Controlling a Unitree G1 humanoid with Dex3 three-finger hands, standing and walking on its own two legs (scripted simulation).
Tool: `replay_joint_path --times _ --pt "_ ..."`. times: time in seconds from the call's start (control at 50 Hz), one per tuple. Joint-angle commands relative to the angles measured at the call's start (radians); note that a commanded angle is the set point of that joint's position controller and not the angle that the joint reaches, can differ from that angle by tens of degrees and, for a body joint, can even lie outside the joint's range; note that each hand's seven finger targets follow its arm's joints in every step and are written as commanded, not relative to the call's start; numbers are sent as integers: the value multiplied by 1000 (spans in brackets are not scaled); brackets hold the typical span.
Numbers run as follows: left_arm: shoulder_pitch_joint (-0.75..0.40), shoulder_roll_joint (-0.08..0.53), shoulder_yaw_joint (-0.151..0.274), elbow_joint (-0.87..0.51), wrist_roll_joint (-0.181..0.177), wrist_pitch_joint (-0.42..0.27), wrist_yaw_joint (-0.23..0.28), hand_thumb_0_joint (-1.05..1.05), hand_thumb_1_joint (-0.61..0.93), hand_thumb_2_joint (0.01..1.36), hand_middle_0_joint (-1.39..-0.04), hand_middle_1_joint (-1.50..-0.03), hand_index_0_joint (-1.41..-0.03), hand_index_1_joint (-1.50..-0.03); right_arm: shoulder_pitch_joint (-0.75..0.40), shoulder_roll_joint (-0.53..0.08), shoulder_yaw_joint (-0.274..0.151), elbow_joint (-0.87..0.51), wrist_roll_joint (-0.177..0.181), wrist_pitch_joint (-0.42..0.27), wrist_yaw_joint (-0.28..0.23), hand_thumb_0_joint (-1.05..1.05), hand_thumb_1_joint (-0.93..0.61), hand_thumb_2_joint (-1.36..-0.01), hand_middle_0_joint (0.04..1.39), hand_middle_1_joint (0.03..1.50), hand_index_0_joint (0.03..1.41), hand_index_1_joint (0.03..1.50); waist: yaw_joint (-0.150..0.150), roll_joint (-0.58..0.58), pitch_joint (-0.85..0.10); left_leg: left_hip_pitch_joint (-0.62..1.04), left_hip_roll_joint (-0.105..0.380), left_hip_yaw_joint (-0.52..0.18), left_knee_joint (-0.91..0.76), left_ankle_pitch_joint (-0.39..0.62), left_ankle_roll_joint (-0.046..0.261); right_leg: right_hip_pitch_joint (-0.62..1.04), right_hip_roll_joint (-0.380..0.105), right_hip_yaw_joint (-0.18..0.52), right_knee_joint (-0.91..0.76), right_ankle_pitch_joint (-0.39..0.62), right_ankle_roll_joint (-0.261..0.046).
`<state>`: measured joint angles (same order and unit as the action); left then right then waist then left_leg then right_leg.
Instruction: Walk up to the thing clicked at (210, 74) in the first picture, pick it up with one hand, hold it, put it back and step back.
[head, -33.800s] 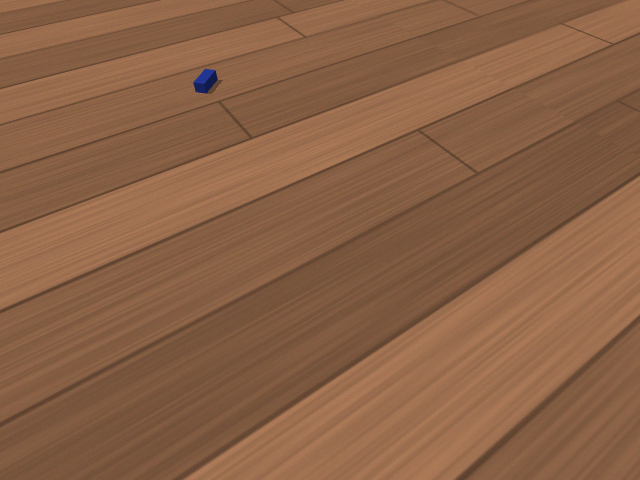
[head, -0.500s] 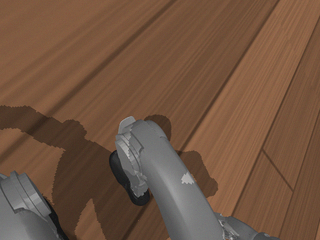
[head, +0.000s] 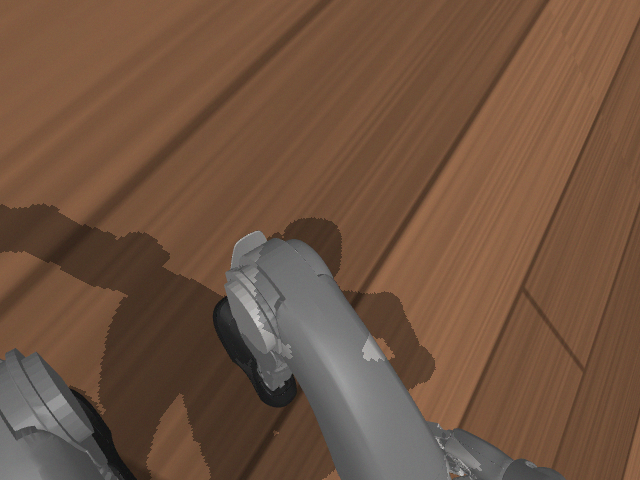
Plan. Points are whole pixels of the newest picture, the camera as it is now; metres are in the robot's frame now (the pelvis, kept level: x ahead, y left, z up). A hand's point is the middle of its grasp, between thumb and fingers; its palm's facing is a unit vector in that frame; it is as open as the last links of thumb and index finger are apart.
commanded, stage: close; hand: left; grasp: from above
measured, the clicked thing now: out of the picture +0.44 +0.37 -0.30
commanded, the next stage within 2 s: settle in 1.48 s
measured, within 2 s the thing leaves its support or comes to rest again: leaves its support in 2.00 s
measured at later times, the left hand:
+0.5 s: hand out of the picture +0.43 +0.36 -0.25, palm faces +0.03 -0.45 -0.89, open 11.2 cm
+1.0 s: hand out of the picture +0.44 +0.35 -0.25, palm faces +0.04 -0.45 -0.89, open 10.4 cm
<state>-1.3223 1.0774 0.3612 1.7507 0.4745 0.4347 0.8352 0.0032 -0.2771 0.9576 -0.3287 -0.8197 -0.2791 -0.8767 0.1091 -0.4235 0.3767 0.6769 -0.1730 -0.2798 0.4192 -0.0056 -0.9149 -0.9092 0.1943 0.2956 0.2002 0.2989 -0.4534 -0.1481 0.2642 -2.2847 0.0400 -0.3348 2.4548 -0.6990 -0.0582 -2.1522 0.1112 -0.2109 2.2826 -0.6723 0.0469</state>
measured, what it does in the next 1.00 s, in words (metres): stands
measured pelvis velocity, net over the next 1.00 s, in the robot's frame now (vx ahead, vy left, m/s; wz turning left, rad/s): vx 0.00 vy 0.00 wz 0.00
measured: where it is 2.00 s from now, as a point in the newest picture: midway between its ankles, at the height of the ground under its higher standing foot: (191, 417)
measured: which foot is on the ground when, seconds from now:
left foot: down 0.00-1.00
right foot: down 0.00-1.00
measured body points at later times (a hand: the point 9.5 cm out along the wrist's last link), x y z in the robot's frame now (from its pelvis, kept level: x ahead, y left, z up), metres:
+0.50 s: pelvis +0.00 +0.00 +0.00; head +0.30 +0.12 +0.31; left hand +0.43 +0.38 -0.20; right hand +0.01 -0.25 -0.04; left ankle +0.07 +0.14 -0.30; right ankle +0.11 -0.11 -0.30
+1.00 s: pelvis +0.00 +0.00 +0.00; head +0.31 +0.12 +0.30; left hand +0.44 +0.37 -0.20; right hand +0.01 -0.25 -0.04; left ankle +0.07 +0.14 -0.30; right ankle +0.11 -0.11 -0.30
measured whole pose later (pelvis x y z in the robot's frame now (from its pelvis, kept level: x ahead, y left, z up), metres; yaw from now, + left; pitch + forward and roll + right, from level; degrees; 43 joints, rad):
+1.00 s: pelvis +0.00 +0.00 +0.00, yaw +0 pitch +28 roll -16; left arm -1.32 1.08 0.36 1.75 0.48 0.43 0.83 0.01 -0.02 0.80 -0.52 -0.63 -0.50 -0.69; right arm 0.10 -0.42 0.38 0.68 -0.18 -0.28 0.42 -0.01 -0.90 -0.90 0.19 0.30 0.20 0.30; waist -0.45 -0.15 0.26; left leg -2.28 0.04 -0.34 2.45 -0.71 -0.05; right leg -2.14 0.11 -0.21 2.28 -0.68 0.05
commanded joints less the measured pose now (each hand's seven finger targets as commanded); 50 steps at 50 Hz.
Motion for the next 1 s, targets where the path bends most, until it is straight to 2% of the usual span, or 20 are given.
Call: replay_joint_path --times 0.0,0.1,0.18,0.22,0.28,0.38,0.42,0.48,0.5,0.54,0.64,0.68,0.76,0.8,0.9,0.92,0.96,0.98 --pt "-221 197 -42 -99 26 6 36 0 -188 891 -364 -774 -323 -820 238 -352 -88 59 0 12 -3 0 -903 -904 200 300 200 300 -71 559 -686 486 48 128 -200 210 60 415 6 -86 -231 337 -26" --pt "-216 192 -42 -105 30 7 23 0 -172 865 -369 -762 -332 -804 222 -344 -92 62 3 11 -7 0 -901 -903 200 300 200 300 -68 557 -671 485 45 123 -209 174 60 385 5 -88 -233 302 -30" --pt "-204 189 -49 -99 55 9 20 0 -151 864 -403 -734 -359 -783 234 -344 -96 64 7 11 -5 0 -901 -904 200 300 200 300 -64 572 -667 491 49 111 -221 161 57 364 5 -92 -232 286 -38" --pt "-209 180 -44 -86 48 8 17 0 -119 844 -427 -722 -385 -769 218 -341 -100 72 7 8 -9 0 -902 -904 200 300 200 300 -63 561 -645 490 50 108 -224 140 56 345 2 -93 -230 266 -38" --pt "-207 170 -51 -84 52 0 19 0 -97 862 -451 -716 -405 -767 229 -340 -100 69 5 8 -11 0 -902 -904 199 300 200 300 -68 560 -651 492 48 111 -218 163 58 366 5 -91 -233 290 -38" --pt "-227 161 -50 -90 25 -4 20 0 -88 827 -454 -685 -410 -734 214 -341 -102 95 -3 -1 -13 0 -900 -903 200 300 200 300 -77 550 -648 512 46 109 -224 171 54 360 -1 -99 -221 298 -32" --pt "-217 157 -54 -75 40 -3 24 0 -100 768 -457 -628 -412 -679 222 -347 -104 89 1 -3 -12 0 -898 -902 199 300 199 300 -76 570 -641 530 52 94 -228 161 52 337 1 -99 -225 288 -39" --pt "-210 161 -63 -82 53 -6 17 0 -85 803 -466 -661 -420 -712 224 -339 -104 93 -3 -2 -15 0 -899 -903 199 300 200 300 -77 568 -639 519 46 103 -231 154 54 350 0 -92 -232 283 -39" --pt "-212 173 -56 -71 59 -6 23 0 -82 804 -476 -643 -426 -698 227 -346 -104 92 -2 -1 -13 0 -899 -903 200 300 199 300 -67 573 -647 517 49 106 -231 163 53 360 1 -94 -235 287 -42" --pt "-221 172 -62 -92 52 -5 24 0 -43 811 -500 -650 -452 -703 223 -339 -98 88 -9 -3 -12 0 -898 -902 200 300 200 300 -74 568 -650 509 44 117 -223 180 59 382 0 -86 -240 307 -37" --pt "-221 182 -44 -81 38 -8 45 0 -32 797 -514 -624 -463 -680 232 -350 -93 82 -12 -2 -9 0 -897 -902 200 300 199 300 -76 561 -683 519 50 115 -209 224 60 418 1 -89 -237 355 -31" --pt "-237 191 -43 -74 37 -6 41 0 -15 788 -518 -628 -472 -679 221 -345 -92 96 -15 -5 -11 0 -899 -902 200 300 200 300 -79 573 -658 515 47 116 -220 196 57 404 -4 -90 -230 331 -32" --pt "-229 198 -40 -79 40 -7 46 0 10 820 -549 -629 -496 -687 218 -348 -89 77 -10 0 -9 0 -898 -903 199 300 199 300 -67 582 -668 519 51 117 -217 201 57 404 0 -89 -238 328 -36" --pt "-223 195 -44 -89 35 -7 44 0 3 822 -541 -635 -489 -693 221 -348 -85 68 -13 -1 -9 0 -898 -903 200 300 199 300 -75 580 -679 516 48 124 -212 214 58 428 4 -85 -239 346 -32" --pt "-207 193 -42 -97 35 -7 41 0 16 841 -545 -648 -493 -705 231 -343 -85 54 -4 9 -5 0 -898 -902 200 300 200 300 -71 583 -679 527 51 116 -212 234 55 406 2 -90 -231 357 -35" --pt "-222 192 -44 -103 24 -5 38 0 36 808 -552 -632 -504 -684 224 -348 -84 57 -6 11 -6 0 -896 -901 200 300 200 300 -75 578 -673 516 51 117 -211 224 58 407 2 -89 -232 350 -32" --pt "-211 190 -45 -110 35 -3 34 0 7 808 -528 -637 -481 -689 233 -348 -89 55 -3 13 -4 0 -895 -901 200 300 200 300 -73 590 -673 538 53 107 -222 225 53 386 1 -95 -220 346 -37" --pt "-216 185 -43 -103 26 -1 36 0 13 796 -537 -623 -489 -676 222 -353 -93 61 -3 12 -6 0 -896 -901 200 300 200 300 -73 586 -660 526 54 108 -221 207 54 385 0 -95 -223 336 -33"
